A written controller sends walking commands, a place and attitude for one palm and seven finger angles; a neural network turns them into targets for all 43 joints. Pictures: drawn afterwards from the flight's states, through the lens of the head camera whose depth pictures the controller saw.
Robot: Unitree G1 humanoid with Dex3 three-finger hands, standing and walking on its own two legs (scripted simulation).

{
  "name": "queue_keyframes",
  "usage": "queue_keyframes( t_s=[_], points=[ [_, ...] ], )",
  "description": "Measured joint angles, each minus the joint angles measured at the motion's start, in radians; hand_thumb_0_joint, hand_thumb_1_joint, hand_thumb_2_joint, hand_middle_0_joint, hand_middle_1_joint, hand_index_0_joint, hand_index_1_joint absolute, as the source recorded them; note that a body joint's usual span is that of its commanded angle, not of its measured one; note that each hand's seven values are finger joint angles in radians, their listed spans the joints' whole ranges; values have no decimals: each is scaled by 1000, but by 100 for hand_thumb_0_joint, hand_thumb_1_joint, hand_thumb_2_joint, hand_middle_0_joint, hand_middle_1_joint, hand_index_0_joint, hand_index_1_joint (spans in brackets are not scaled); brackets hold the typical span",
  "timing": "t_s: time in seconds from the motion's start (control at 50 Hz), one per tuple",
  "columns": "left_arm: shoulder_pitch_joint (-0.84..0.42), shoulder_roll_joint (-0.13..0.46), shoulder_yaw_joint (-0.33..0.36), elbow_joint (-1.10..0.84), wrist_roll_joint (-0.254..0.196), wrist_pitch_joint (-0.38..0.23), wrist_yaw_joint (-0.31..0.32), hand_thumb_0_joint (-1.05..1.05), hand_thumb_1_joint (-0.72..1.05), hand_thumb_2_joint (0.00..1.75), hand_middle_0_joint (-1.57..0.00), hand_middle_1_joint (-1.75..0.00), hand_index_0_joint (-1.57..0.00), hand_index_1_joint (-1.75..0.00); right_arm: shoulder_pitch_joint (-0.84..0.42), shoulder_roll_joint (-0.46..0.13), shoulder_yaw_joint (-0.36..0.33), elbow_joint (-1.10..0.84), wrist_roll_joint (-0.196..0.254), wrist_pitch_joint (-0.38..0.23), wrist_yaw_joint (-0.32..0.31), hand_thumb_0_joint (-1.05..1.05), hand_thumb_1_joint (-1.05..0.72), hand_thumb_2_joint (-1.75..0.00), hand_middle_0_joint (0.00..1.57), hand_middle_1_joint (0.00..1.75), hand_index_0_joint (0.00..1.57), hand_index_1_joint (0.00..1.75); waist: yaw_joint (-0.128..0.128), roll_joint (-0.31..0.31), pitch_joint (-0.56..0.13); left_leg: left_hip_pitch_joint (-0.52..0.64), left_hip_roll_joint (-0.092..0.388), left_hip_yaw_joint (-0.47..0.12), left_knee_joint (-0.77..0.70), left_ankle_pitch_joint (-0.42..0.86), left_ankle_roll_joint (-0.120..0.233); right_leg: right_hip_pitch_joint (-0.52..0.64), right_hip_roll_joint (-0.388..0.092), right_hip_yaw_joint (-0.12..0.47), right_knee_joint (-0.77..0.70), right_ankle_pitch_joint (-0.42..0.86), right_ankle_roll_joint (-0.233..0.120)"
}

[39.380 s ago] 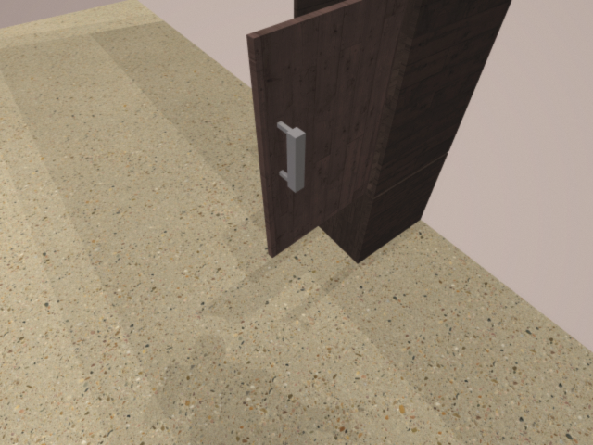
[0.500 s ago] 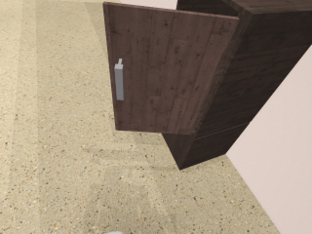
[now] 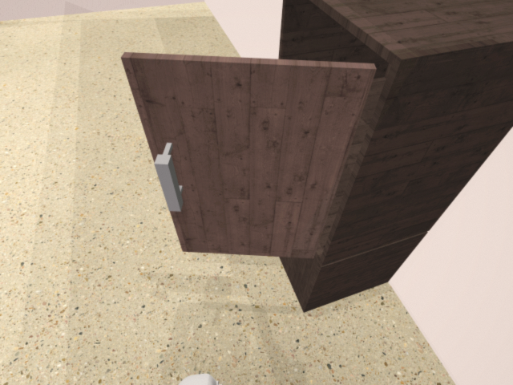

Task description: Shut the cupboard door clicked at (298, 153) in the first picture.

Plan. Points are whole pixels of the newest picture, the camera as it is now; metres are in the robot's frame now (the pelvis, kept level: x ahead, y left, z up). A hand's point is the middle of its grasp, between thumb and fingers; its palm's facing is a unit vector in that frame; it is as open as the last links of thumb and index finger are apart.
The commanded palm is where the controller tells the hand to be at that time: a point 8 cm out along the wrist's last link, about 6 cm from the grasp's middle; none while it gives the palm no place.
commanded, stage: come to a stop and stand still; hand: left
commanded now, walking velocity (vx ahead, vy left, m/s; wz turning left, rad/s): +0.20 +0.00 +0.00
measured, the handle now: (172, 177) +0.49 +0.20 +0.01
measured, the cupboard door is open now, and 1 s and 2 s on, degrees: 68 68 68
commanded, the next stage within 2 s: look again from close up in 1.90 s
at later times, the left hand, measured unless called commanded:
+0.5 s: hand out of the picture +0.07 +0.17 -0.18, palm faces +0.03 -0.98 -0.21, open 7.4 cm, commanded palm none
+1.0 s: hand out of the picture +0.09 +0.22 -0.17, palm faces -0.04 -0.97 -0.23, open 7.4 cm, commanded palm none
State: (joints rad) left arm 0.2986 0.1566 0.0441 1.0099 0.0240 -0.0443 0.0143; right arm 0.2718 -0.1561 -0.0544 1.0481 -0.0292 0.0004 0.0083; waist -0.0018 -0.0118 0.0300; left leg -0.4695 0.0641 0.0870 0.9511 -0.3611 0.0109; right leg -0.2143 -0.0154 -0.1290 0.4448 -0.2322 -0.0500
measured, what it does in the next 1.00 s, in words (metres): steps on the spot: left foot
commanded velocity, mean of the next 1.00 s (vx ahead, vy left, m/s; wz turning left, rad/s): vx -0.07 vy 0.01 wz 0.00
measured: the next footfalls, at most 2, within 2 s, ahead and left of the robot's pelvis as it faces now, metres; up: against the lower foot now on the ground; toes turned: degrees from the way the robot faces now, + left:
left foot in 0.14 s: +0.13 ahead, +0.10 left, +0.00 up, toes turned -1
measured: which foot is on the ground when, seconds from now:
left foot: up 0.00-0.12, down 0.14-1.00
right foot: down 0.00-1.00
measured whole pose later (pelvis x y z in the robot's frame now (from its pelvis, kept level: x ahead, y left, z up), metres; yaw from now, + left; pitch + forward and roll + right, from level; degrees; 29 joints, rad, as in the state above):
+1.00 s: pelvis +0.03 +0.03 -0.01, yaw -2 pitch +0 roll +0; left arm 0.26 0.19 0.00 0.95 0.01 0.01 0.03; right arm 0.31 -0.16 0.00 1.01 -0.03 0.03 0.00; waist -0.02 0.01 0.04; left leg -0.33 -0.01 0.12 0.51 -0.19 0.07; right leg -0.23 -0.04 -0.07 0.54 -0.31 -0.01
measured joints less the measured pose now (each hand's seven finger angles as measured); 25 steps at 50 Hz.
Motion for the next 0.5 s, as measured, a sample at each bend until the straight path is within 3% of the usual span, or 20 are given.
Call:
queue_keyframes(
  t_s=[0.12,0.14,0.18,0.24,0.36,0.5],
  points=[
    [58,-11,-12,49,-6,6,-9,1,91,90,-20,-30,-20,-30,-37,7,12,-17,5,-34,-9,1,-91,-90,20,30,20,30,28,-26,10,124,-16,30,-382,139,-10,54,18,-1,27,-67,9],
    [70,-16,-15,56,-8,11,-9,1,91,90,-20,-30,-20,-30,-38,6,17,-19,6,-42,-13,0,-91,-90,20,30,20,30,31,-18,7,153,-12,24,-428,189,8,51,27,-2,62,-95,12],
    [68,-12,-21,79,-14,26,-2,1,91,90,-20,-30,-20,-30,-53,24,25,-9,7,-44,-30,0,-92,-90,20,30,20,30,37,-54,11,165,-32,36,-402,158,32,45,3,14,126,-152,22],
    [54,-17,-31,94,-15,45,9,1,91,90,-20,-30,-20,-30,-77,39,41,-2,12,-30,-47,0,-93,-90,20,30,20,30,49,-82,12,192,-54,57,-417,128,30,45,-25,34,138,-147,35],
    [17,-44,-44,69,-10,44,15,1,91,90,-20,-30,-20,-30,-137,38,34,-11,23,2,-54,0,-93,-90,20,30,20,30,45,-26,24,197,-40,55,-466,155,16,61,-4,31,63,-117,25],
    [-15,-4,-21,17,-5,59,27,1,91,90,-20,-30,-20,-30,-141,30,15,-35,14,30,-47,0,-91,-90,20,30,20,30,24,-3,37,169,-24,57,-422,146,7,27,6,35,116,-131,11]
  ],
)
